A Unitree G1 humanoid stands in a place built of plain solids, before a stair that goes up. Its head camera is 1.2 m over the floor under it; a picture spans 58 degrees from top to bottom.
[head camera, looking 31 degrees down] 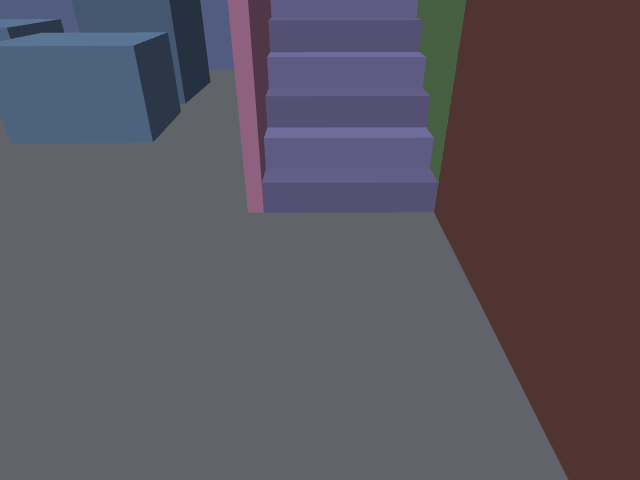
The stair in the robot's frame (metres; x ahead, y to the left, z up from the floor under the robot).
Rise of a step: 0.19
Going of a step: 0.22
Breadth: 1.02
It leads straight ahead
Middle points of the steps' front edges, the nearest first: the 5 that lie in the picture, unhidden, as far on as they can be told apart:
2.32 -0.17 0.20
2.54 -0.17 0.39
2.76 -0.17 0.58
2.97 -0.17 0.78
3.19 -0.17 0.97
